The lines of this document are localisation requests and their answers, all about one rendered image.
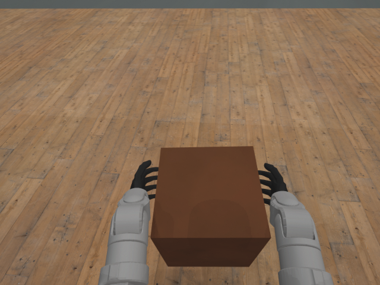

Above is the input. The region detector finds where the robot left hand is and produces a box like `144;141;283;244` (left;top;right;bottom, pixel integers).
130;160;159;200

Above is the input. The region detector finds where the right robot forearm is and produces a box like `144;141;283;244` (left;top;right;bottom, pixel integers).
270;191;334;285

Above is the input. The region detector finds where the carton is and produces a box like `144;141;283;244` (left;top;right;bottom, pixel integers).
150;146;271;267

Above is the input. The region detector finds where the left robot forearm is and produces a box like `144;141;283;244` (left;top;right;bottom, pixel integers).
98;188;151;285

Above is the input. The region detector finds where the robot right hand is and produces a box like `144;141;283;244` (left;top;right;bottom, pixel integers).
258;163;288;205

